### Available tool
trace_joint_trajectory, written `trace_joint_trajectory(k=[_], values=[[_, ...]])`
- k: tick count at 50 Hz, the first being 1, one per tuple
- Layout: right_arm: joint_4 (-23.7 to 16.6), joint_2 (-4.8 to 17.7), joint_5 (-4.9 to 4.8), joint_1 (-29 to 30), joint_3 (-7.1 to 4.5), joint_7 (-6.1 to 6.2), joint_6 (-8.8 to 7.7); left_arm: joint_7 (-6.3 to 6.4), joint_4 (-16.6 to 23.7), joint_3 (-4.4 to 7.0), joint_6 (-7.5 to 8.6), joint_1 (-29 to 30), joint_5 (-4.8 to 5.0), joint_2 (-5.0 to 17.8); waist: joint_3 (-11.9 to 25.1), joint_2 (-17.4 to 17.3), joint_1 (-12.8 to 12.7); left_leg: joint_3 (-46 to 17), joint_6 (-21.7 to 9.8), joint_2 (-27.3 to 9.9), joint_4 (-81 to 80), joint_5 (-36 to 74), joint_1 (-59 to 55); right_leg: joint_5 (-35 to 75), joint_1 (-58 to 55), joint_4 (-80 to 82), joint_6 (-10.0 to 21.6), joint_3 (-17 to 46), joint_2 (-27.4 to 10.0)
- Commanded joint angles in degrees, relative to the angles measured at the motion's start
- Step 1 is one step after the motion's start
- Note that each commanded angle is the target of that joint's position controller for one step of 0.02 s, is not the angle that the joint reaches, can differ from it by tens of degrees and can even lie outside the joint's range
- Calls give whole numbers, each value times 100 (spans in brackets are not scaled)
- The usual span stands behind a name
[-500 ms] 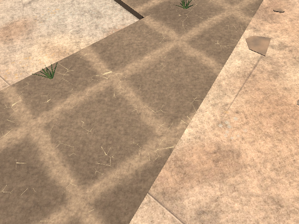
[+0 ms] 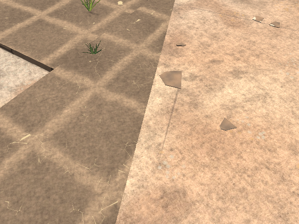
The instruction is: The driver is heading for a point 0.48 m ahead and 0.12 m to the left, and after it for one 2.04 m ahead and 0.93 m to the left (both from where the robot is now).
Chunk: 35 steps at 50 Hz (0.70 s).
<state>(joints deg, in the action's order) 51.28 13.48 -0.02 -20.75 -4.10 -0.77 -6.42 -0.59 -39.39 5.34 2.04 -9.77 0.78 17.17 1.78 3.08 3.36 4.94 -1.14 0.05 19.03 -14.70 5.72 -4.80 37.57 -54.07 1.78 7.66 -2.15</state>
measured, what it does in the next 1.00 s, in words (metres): goes down, turning left: right foot 0.04 m lower, then left foot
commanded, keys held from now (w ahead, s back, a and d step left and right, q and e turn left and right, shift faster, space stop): w+q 1.00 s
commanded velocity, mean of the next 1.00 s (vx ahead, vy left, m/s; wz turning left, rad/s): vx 0.49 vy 0.00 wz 0.42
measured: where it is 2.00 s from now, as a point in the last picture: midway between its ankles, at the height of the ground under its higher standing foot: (83, 175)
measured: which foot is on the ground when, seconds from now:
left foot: down 0.00-0.24, up 0.26-0.68, down 0.70-1.00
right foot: up 0.00-0.24, down 0.26-0.70, up 0.72-1.00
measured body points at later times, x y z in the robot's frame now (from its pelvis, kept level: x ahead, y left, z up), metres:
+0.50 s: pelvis +0.25 -0.07 -0.04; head +0.28 -0.08 +0.41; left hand +0.24 +0.21 -0.16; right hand +0.43 -0.32 -0.16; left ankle +0.30 +0.10 -0.71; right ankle +0.21 -0.17 -0.78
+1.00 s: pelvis +0.48 +0.00 -0.04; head +0.50 +0.04 +0.41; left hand +0.53 +0.33 -0.12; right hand +0.68 -0.20 -0.14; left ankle +0.42 +0.05 -0.78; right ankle +0.72 -0.12 -0.70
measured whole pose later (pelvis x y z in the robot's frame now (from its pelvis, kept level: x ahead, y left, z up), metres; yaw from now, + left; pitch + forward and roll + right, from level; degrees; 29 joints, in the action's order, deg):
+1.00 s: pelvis +0.48 +0.00 -0.04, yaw +31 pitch +3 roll -1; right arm 39.9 15.0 -1.3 -20.4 -2.7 -0.2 -2.2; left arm 1.1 -37.5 2.7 4.2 -5.2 -1.1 17.8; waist -0.8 1.7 2.6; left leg -7.8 -5.5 6.8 21.7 -12.7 10.7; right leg -2.9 42.0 -50.9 -2.6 7.2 -6.0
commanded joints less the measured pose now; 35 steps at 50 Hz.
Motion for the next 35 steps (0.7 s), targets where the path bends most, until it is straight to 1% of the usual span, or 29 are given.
trace_joint_trajectory(k=[1, 3, 5, 6, 7, 9, 10, 11, 12, 13, 14, 15, 16, 17, 18, 19, 20, 21, 23, 24, 25, 26, 27, 30, 31, 32, 33, 34, 35], values=[[-323, 727, -106, 255, -86, 30, -6, -94, 577, -91, 163, 812, -56, -15, -514, -753, -25, -1091, -964, -1113, -1025, 715, 146, 736, 244, 984, -159, -484, -175], [-272, 923, -128, 16, -115, 48, 62, -166, 650, -145, 215, 1170, -7, -88, -544, -850, 152, -1014, -927, -1103, -896, 759, 233, 845, -223, 1737, -240, -624, -60], [-233, 1124, -168, -181, -152, 54, 113, -225, 689, -150, 246, 1384, 61, -17, -583, -935, 246, -1171, -911, -1223, -738, 593, 116, 697, -496, 2294, -284, -637, 41], [-200, 1155, -197, -237, -158, 58, 139, -242, 695, -147, 262, 1465, 91, 36, -612, -982, 246, -1299, -879, -1301, -616, 488, 15, 641, -591, 2552, -264, -565, 45], [-171, 1174, -213, -280, -163, 71, 171, -255, 675, -136, 281, 1450, 114, 111, -623, -1036, 217, -1439, -833, -1379, -484, 413, -107, 616, -709, 2785, -234, -468, 36], [-95, 1203, -204, -375, -185, 108, 266, -268, 567, -115, 329, 1255, 135, 255, -635, -1092, 115, -1624, -751, -1487, -79, 480, -301, 385, -996, 3098, -107, -344, 0], [-100, 1226, -206, -371, -195, 115, 318, -256, 453, -74, 369, 936, 131, 334, -524, -1037, -62, -1612, -700, -1457, 311, 646, -267, 324, -1414, 3333, 27, -362, -21], [-101, 1170, -188, -373, -171, 95, 344, -223, 204, 27, 402, 263, 93, 516, -104, -805, -385, -1426, -599, -1213, 1140, 1017, -54, 417, -2428, 3512, 204, -485, 25], [-174, 977, -133, -333, -111, 63, 320, -186, -65, 136, 411, -659, 18, 743, 618, -546, -797, -1198, -417, -867, 2393, 590, 798, 532, -4023, 3111, 342, -351, -308], [-319, 285, 75, -540, 86, 9, 268, -97, -223, 195, 352, -1443, -77, 1084, 1572, 767, -851, -888, -194, -454, 4481, -2161, 2358, 1629, -5833, 2225, 333, 653, -1416], [-357, 272, -148, -1144, 122, 11, 91, -79, -137, 156, 276, -1557, -215, 1196, 1938, 1586, -718, -1143, 0, -58, 5681, -2331, 3748, 2184, -6509, 2369, 1110, 2195, -2266], [-442, 548, -388, -867, 65, 50, 1, -120, -400, 224, 221, -1722, -122, 1157, 1730, 1278, -823, -1198, 55, -263, 6140, -1764, 4443, 435, -6161, 3105, 1490, 2710, -2367], [-527, 873, -389, -192, -5, 101, 6, -125, -339, 109, 249, -1409, -96, 738, 856, 509, -909, -1128, 57, -460, 6305, -1364, 4576, -16, -5342, 3411, 1311, 2159, -2091], [-527, 881, -303, 41, -44, 143, 72, -142, -270, -5, 279, -828, -110, 459, 409, 164, -686, -1080, 54, -613, 6115, -822, 4251, 352, -4465, 3600, 1074, 1509, -1794], [-498, 840, -222, 41, -85, 149, 138, -164, -227, -97, 347, -369, -124, 183, 81, 162, -437, -1255, 44, -726, 5534, -167, 3870, 1173, -3758, 3717, 903, 791, -1442], [-523, 715, -181, 7, -84, 112, 197, -139, -306, -72, 397, -242, -120, 173, -7, 443, -296, -1230, 34, -779, 5256, 41, 3617, 1641, -3506, 3791, 787, 404, -1315], [-563, 611, -167, 12, -81, 91, 244, -97, -380, -72, 450, -225, -114, 138, -52, 410, -223, -1257, 45, -813, 5006, 191, 3420, 1873, -3298, 3921, 702, 121, -1245], [-647, 506, -167, 113, -65, 81, 281, -54, -437, -50, 475, -244, -132, 200, -166, 336, -197, -1159, 69, -767, 4732, 390, 3382, 1974, -3157, 4084, 708, -121, -1194], [-926, 393, -128, 598, -27, 60, 311, 38, -519, -16, 490, -302, -145, 335, -370, 170, -254, -1104, 92, -684, 4000, 701, 3570, 2129, -3123, 4292, 776, -352, -1240], [-1038, 348, -99, 764, -7, 48, 327, 88, -558, 6, 478, -340, -142, 410, -394, 68, -286, -980, 81, -612, 3565, 969, 3464, 2131, -3078, 4333, 775, -578, -1162], [-1160, 301, -61, 912, 12, 3, 325, 136, -571, 19, 456, -342, -150, 496, -396, 44, -294, -878, 26, -534, 3160, 1313, 3299, 2242, -3027, 4299, 727, -794, -1077], [-1183, 344, -25, 953, -2, -49, 312, 172, -534, 21, 478, -366, -176, 548, -285, -64, -307, -619, -17, -385, 3116, 1958, 3005, 2284, -2927, 4160, 698, -1056, -970], [-1260, 322, -19, 1034, 0, -97, 311, 191, -557, 30, 473, -450, -178, 592, -181, 15, -336, -503, -44, -329, 3210, 2100, 2863, 2469, -2929, 4061, 707, -1153, -1017], [-1641, 416, -64, 1602, -7, -221, 352, 204, -582, 26, 390, -670, -69, 636, -434, -46, -457, -295, -243, -198, 2918, 1608, 3027, 2727, -3225, 3759, 648, -1318, -1154], [-1740, 466, -56, 1642, -28, -266, 361, 215, -559, 40, 343, -678, -54, 705, -426, -46, -403, -150, -352, -76, 2790, 1278, 2880, 3309, -3317, 3516, 596, -1421, -1174], [-1793, 577, -43, 1543, -74, -306, 366, 249, -491, 73, 304, -606, -42, 853, -332, 73, -275, 67, -460, 116, 2686, 940, 2416, 4150, -3221, 3192, 533, -1562, -1141], [-1780, 706, -56, 1249, -145, -320, 386, 294, -439, 114, 263, -561, -37, 1004, -136, 227, -83, 228, -574, 331, 2724, 545, 1922, 5179, -3237, 2644, 506, -1644, -1160], [-1709, 931, -107, 620, -263, -307, 399, 333, -366, 132, 247, -449, 2, 1110, 117, 226, 305, 169, -751, 469, 2482, 416, 1148, 5569, -3075, 1767, 481, -1651, -1164], [-1495, 1204, -113, -412, -420, -228, 412, 324, -267, 108, 277, -159, 67, 1090, 453, 2, 943, -126, -984, 442, 1489, 984, -159, 4573, -2487, 247, 287, -1732, -870]])
Velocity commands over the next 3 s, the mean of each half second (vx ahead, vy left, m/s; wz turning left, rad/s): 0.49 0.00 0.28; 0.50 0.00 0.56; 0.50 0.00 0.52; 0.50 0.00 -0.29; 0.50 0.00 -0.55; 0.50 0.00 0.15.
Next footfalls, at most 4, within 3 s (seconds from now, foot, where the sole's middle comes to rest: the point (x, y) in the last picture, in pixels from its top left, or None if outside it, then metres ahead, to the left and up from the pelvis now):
0.26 right None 0.25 -0.17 -0.82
0.70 left None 0.46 0.06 -0.82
1.18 right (142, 176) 0.80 -0.01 -0.82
1.74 left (66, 194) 0.78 0.40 -0.95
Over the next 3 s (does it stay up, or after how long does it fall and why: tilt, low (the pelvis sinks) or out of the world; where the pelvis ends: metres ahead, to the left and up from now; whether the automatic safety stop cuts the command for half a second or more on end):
stays up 1.37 0.58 -0.17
